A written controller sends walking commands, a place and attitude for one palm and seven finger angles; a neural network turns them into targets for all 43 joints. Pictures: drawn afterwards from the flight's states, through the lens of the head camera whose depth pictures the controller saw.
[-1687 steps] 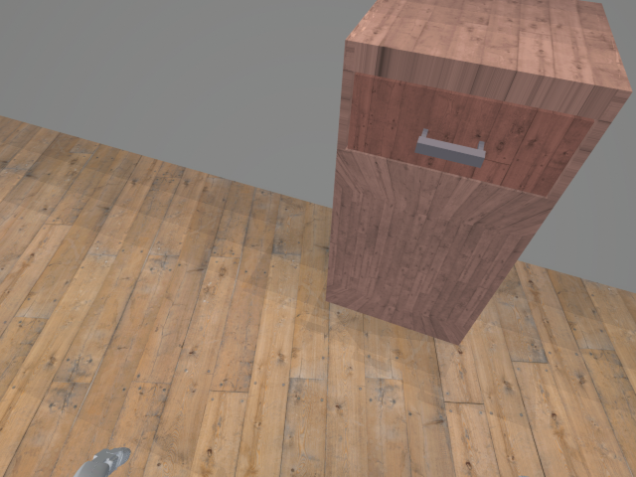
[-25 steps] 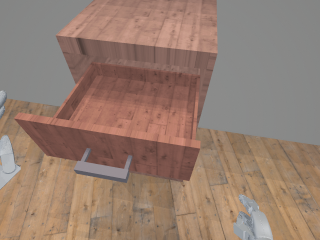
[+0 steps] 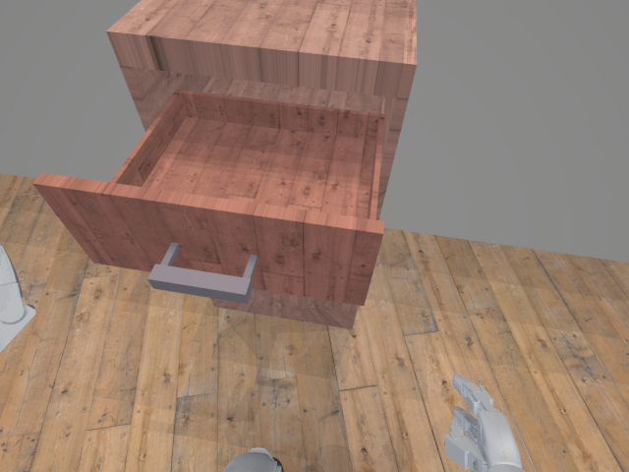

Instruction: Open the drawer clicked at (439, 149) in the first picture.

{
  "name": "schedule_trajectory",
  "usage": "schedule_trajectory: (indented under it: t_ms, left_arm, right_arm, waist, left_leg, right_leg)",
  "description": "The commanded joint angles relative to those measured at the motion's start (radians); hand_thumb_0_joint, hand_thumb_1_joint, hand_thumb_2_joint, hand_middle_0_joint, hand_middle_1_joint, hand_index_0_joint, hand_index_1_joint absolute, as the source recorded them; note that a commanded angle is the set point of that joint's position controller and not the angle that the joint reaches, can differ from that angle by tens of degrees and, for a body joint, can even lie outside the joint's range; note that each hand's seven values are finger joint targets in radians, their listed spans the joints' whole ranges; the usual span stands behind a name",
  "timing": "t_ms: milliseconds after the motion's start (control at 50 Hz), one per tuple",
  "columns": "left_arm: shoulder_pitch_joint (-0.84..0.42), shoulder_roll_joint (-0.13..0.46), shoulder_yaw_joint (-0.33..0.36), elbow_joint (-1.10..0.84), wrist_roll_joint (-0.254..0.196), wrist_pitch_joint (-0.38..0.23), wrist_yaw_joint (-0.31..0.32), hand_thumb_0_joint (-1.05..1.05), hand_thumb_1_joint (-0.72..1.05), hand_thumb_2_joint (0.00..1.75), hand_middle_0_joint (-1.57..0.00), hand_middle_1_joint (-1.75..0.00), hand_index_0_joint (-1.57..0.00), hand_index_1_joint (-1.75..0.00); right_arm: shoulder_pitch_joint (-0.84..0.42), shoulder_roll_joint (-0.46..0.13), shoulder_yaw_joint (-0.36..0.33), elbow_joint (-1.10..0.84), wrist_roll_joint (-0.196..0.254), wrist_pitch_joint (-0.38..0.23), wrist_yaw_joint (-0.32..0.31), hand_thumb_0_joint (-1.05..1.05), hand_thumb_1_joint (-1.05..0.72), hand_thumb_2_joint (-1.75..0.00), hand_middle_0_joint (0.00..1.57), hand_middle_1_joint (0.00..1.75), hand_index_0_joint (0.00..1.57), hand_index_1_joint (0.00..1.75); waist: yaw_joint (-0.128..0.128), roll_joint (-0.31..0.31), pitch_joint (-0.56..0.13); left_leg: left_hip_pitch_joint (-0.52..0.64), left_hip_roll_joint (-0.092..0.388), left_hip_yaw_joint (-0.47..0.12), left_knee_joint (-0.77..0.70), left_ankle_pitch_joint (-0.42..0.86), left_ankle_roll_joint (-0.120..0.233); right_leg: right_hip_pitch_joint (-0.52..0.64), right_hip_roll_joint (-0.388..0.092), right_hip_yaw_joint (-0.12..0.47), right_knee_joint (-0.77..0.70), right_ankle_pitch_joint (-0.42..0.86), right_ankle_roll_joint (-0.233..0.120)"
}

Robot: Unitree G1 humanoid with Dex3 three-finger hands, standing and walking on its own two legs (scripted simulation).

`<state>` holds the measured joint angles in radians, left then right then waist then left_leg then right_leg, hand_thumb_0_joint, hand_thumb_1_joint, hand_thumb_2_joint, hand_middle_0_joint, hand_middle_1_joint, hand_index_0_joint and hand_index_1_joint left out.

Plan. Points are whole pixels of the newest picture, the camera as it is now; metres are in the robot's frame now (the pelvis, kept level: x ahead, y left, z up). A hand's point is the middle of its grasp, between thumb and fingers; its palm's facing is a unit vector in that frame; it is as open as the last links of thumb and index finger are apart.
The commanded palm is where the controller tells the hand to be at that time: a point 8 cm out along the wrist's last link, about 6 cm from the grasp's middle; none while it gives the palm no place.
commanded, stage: step back with the hand held close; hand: left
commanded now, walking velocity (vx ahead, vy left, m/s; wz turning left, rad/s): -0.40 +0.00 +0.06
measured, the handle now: (206, 269) +0.35 +0.18 +0.03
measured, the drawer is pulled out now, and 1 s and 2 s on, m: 0.28 0.28 0.28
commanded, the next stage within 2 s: stop stepping back and stand still in 0.28 s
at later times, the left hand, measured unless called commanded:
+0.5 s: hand out of the picture +0.08 +0.19 +0.20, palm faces +0.37 -0.80 -0.47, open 7.4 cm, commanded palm +0.02 +0.24 +0.22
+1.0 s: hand out of the picture -0.01 +0.18 +0.22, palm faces +0.44 -0.76 -0.48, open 7.4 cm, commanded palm -0.06 +0.22 +0.22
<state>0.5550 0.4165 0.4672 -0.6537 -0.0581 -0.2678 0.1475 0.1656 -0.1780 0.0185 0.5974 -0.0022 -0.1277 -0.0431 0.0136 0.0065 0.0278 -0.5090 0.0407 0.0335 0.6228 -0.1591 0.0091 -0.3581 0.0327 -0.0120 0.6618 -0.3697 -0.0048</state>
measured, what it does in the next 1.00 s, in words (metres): walks backwards: left foot, then right foot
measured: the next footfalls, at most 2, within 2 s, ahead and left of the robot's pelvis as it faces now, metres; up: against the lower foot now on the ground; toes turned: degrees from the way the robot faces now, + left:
left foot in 0.30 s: -0.02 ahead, +0.13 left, +0.00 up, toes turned +3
right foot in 0.50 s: -0.07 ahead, -0.12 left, +0.00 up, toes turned +1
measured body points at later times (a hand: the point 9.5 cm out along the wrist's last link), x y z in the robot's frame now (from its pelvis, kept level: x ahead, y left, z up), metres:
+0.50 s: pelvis -0.11 -0.04 +0.00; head -0.07 -0.02 +0.45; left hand +0.05 +0.24 +0.23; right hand +0.09 -0.25 -0.07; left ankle -0.06 +0.13 -0.72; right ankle -0.11 -0.13 -0.72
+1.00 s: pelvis -0.17 -0.06 +0.01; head -0.19 -0.06 +0.46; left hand -0.03 +0.21 +0.24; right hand -0.02 -0.30 -0.07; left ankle -0.19 +0.07 -0.72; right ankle -0.11 -0.12 -0.72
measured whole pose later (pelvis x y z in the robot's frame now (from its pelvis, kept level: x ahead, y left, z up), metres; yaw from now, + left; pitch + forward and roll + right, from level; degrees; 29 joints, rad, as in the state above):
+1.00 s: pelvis -0.17 -0.06 +0.01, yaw +4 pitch -2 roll +1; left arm 0.64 0.43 0.40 -0.67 -0.03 -0.20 0.17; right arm 0.28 -0.21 0.00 0.63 0.01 -0.12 -0.05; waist -0.02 -0.03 -0.01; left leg -0.20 0.01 0.03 0.53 -0.30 -0.01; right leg -0.31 0.02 -0.08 0.55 -0.20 -0.05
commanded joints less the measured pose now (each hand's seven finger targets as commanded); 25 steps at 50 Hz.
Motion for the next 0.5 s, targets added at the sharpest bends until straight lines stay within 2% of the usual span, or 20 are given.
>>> schedule_trajectory:
  t_ms: [0, 20, 40, 60, 80, 100, 120, 140, 180, 220, 240, 260, 280, 300, 320, 340, 360, 400, 460, 480]
  left_arm:
    - [0.006, 0.152, 0.078, -0.227, -0.014, -0.070, -0.005, 0.00, 0.90, 0.90, -0.20, -0.30, -0.20, -0.30]
    - [0.030, 0.163, 0.087, -0.231, -0.023, -0.068, -0.011, 0.00, 0.90, 0.90, -0.20, -0.30, -0.20, -0.30]
    - [0.077, 0.212, 0.132, -0.229, -0.030, -0.067, -0.005, 0.00, 0.90, 0.90, -0.20, -0.30, -0.20, -0.30]
    - [0.095, 0.208, 0.116, -0.229, -0.036, -0.065, -0.002, 0.00, 0.90, 0.90, -0.20, -0.30, -0.20, -0.30]
    - [0.099, 0.222, 0.128, -0.206, -0.040, -0.053, 0.006, 0.00, 0.90, 0.90, -0.20, -0.30, -0.20, -0.30]
    - [0.097, 0.217, 0.129, -0.199, -0.037, -0.043, 0.007, 0.00, 0.90, 0.90, -0.20, -0.30, -0.20, -0.30]
    - [0.083, 0.213, 0.140, -0.202, -0.025, -0.041, 0.007, 0.00, 0.90, 0.90, -0.20, -0.30, -0.20, -0.30]
    - [0.068, 0.229, 0.165, -0.172, -0.015, -0.037, 0.010, 0.00, 0.90, 0.90, -0.20, -0.30, -0.20, -0.30]
    - [0.072, 0.171, 0.120, -0.132, -0.007, -0.035, 0.021, 0.00, 0.90, 0.90, -0.20, -0.30, -0.20, -0.30]
    - [0.052, 0.159, 0.099, -0.114, -0.004, -0.035, 0.030, 0.00, 0.90, 0.90, -0.20, -0.30, -0.20, -0.30]
    - [0.029, 0.186, 0.098, -0.141, 0.000, -0.040, 0.036, 0.00, 0.90, 0.90, -0.20, -0.30, -0.20, -0.30]
    - [0.019, 0.149, 0.061, -0.173, -0.004, -0.048, 0.032, 0.00, 0.90, 0.90, -0.20, -0.30, -0.20, -0.30]
    - [-0.001, 0.162, 0.064, -0.219, 0.000, -0.056, 0.028, 0.00, 0.90, 0.90, -0.20, -0.30, -0.20, -0.30]
    - [0.023, 0.163, 0.076, -0.229, -0.008, -0.060, 0.022, 0.00, 0.90, 0.90, -0.20, -0.30, -0.20, -0.30]
    - [0.088, 0.142, 0.074, -0.191, -0.015, -0.064, 0.012, 0.00, 0.90, 0.90, -0.20, -0.30, -0.20, -0.30]
    - [0.096, 0.185, 0.118, -0.243, -0.015, -0.061, 0.018, 0.00, 0.90, 0.90, -0.20, -0.30, -0.20, -0.30]
    - [0.063, 0.158, 0.089, -0.301, -0.012, -0.054, 0.018, 0.00, 0.90, 0.90, -0.20, -0.30, -0.20, -0.30]
    - [0.057, 0.150, 0.077, -0.366, -0.008, -0.048, 0.019, 0.00, 0.90, 0.90, -0.20, -0.30, -0.20, -0.30]
    - [0.072, 0.173, 0.096, -0.357, -0.004, -0.027, 0.026, 0.00, 0.90, 0.90, -0.20, -0.30, -0.20, -0.30]
    - [0.060, 0.174, 0.095, -0.318, -0.001, -0.023, 0.025, 0.00, 0.90, 0.90, -0.20, -0.30, -0.20, -0.30]
  right_arm:
    - [-0.055, -0.159, -0.062, -0.131, 0.022, -0.061, 0.005, 0.00, -0.90, -0.90, 0.20, 0.30, 0.20, 0.30]
    - [-0.062, -0.154, -0.068, -0.148, 0.033, -0.059, 0.006, 0.00, -0.90, -0.90, 0.20, 0.30, 0.20, 0.30]
    - [-0.060, -0.147, -0.077, -0.150, 0.040, -0.050, 0.005, 0.00, -0.90, -0.90, 0.20, 0.30, 0.20, 0.30]
    - [-0.062, -0.135, -0.076, -0.148, 0.049, -0.036, 0.005, 0.00, -0.90, -0.90, 0.20, 0.30, 0.20, 0.30]
    - [-0.103, -0.134, -0.081, -0.142, 0.044, -0.014, 0.008, 0.00, -0.90, -0.90, 0.20, 0.30, 0.20, 0.30]
    - [-0.122, -0.122, -0.072, -0.137, 0.033, 0.000, 0.006, 0.00, -0.90, -0.90, 0.20, 0.30, 0.20, 0.30]
    - [-0.133, -0.103, -0.060, -0.146, 0.026, 0.005, -0.002, 0.00, -0.90, -0.90, 0.20, 0.30, 0.20, 0.30]
    - [-0.154, -0.092, -0.047, -0.153, 0.022, 0.010, -0.008, 0.00, -0.90, -0.90, 0.20, 0.30, 0.20, 0.30]
    - [-0.125, -0.086, -0.031, -0.143, 0.019, 0.025, -0.026, 0.00, -0.90, -0.90, 0.20, 0.30, 0.20, 0.30]
    - [-0.087, -0.108, -0.035, -0.120, 0.017, 0.031, -0.035, 0.00, -0.90, -0.90, 0.20, 0.30, 0.20, 0.30]
    - [-0.095, -0.131, -0.055, -0.115, 0.015, 0.030, -0.040, 0.00, -0.90, -0.90, 0.20, 0.30, 0.20, 0.30]
    - [-0.079, -0.144, -0.065, -0.118, 0.011, 0.023, -0.035, 0.00, -0.90, -0.90, 0.20, 0.30, 0.20, 0.30]
    - [-0.076, -0.151, -0.082, -0.130, 0.007, 0.010, -0.024, 0.00, -0.90, -0.90, 0.20, 0.30, 0.20, 0.30]
    - [-0.054, -0.147, -0.096, -0.125, 0.008, -0.010, -0.011, 0.00, -0.90, -0.90, 0.20, 0.30, 0.20, 0.30]
    - [-0.036, -0.148, -0.105, -0.117, 0.012, -0.024, 0.001, 0.00, -0.90, -0.90, 0.20, 0.30, 0.20, 0.30]
    - [-0.060, -0.145, -0.104, -0.132, -0.006, -0.036, 0.000, 0.00, -0.90, -0.90, 0.20, 0.30, 0.20, 0.30]
    - [-0.057, -0.131, -0.089, -0.127, -0.011, -0.037, 0.004, 0.00, -0.90, -0.90, 0.20, 0.30, 0.20, 0.30]
    - [-0.048, -0.141, -0.084, -0.127, 0.006, -0.043, 0.014, 0.00, -0.90, -0.90, 0.20, 0.30, 0.20, 0.30]
    - [-0.047, -0.149, -0.062, -0.145, 0.023, -0.044, 0.017, 0.00, -0.90, -0.90, 0.20, 0.30, 0.20, 0.30]
    - [-0.042, -0.142, -0.053, -0.144, 0.029, -0.042, 0.016, 0.00, -0.90, -0.90, 0.20, 0.30, 0.20, 0.30]
  waist:
    - [-0.004, 0.104, -0.271]
    - [-0.008, 0.024, -0.278]
    - [-0.016, -0.081, -0.280]
    - [-0.029, -0.171, -0.256]
    - [-0.006, -0.172, -0.218]
    - [-0.014, -0.147, -0.184]
    - [-0.022, -0.134, -0.153]
    - [-0.019, -0.131, -0.134]
    - [-0.029, -0.157, -0.093]
    - [-0.049, -0.090, -0.110]
    - [-0.051, -0.016, -0.114]
    - [-0.040, 0.081, -0.145]
    - [-0.032, 0.181, -0.182]
    - [-0.029, 0.193, -0.222]
    - [-0.029, 0.183, -0.242]
    - [-0.009, 0.277, -0.249]
    - [-0.022, 0.252, -0.209]
    - [-0.017, 0.222, -0.197]
    - [-0.011, 0.183, -0.177]
    - [-0.021, 0.103, -0.154]
  left_leg:
    - [0.223, 0.176, -0.134, -0.092, 0.256, 0.056]
    - [0.199, 0.118, -0.093, -0.037, 0.082, 0.032]
    - [0.193, 0.042, -0.045, 0.059, -0.070, 0.003]
    - [0.175, -0.040, -0.008, 0.233, -0.200, -0.030]
    - [0.087, -0.065, -0.060, 0.439, -0.310, -0.038]
    - [0.025, -0.062, -0.097, 0.545, -0.328, -0.045]
    - [0.010, -0.048, -0.102, 0.533, -0.329, -0.049]
    - [0.034, -0.030, -0.097, 0.425, -0.345, -0.050]
    - [0.074, -0.014, -0.071, 0.135, -0.324, -0.036]
    - [0.131, -0.033, -0.025, -0.189, -0.164, -0.029]
    - [0.194, 0.002, -0.022, -0.296, -0.006, -0.026]
    - [0.218, 0.116, -0.118, -0.309, 0.253, 0.015]
    - [0.265, 0.249, -0.228, -0.249, 0.508, 0.072]
    - [0.331, 0.297, -0.195, -0.211, 0.658, 0.101]
    - [0.293, 0.287, -0.158, -0.222, 0.592, 0.105]
    - [0.227, 0.309, -0.208, -0.237, 0.538, 0.137]
    - [0.208, 0.300, -0.198, -0.227, 0.583, 0.139]
    - [0.265, 0.248, -0.125, -0.184, 0.504, 0.109]
    - [0.164, 0.158, -0.086, -0.115, 0.073, 0.053]
    - [0.135, 0.101, -0.054, -0.079, -0.114, 0.030]
  right_leg:
    - [0.125, -0.077, 0.016, -0.150, 0.234, 0.003]
    - [0.107, -0.129, 0.054, -0.175, 0.268, -0.026]
    - [0.067, -0.225, 0.168, -0.268, 0.284, -0.071]
    - [0.001, -0.368, 0.320, -0.357, 0.269, -0.138]
    - [-0.011, -0.433, 0.353, -0.393, 0.250, -0.186]
    - [-0.014, -0.430, 0.323, -0.399, 0.244, -0.193]
    - [-0.026, -0.406, 0.297, -0.380, 0.289, -0.189]
    - [-0.027, -0.367, 0.259, -0.350, 0.370, -0.177]
    - [0.042, -0.272, 0.150, -0.269, 0.517, -0.120]
    - [0.125, -0.212, 0.102, -0.180, 0.570, -0.073]
    - [0.136, -0.182, 0.086, -0.117, 0.546, -0.044]
    - [0.136, -0.123, 0.039, -0.029, 0.453, -0.001]
    - [0.045, -0.077, 0.021, 0.072, 0.206, 0.025]
    - [-0.017, -0.054, 0.037, 0.155, -0.003, 0.021]
    - [-0.004, -0.043, 0.039, 0.231, -0.086, 0.016]
    - [-0.010, -0.048, 0.044, 0.280, -0.121, 0.024]
    - [-0.011, -0.035, 0.043, 0.276, -0.108, 0.025]
    - [0.001, -0.043, 0.003, 0.138, -0.045, 0.032]
    - [0.185, -0.054, -0.041, -0.194, 0.137, 0.035]
    - [0.214, -0.085, -0.020, -0.285, 0.183, 0.025]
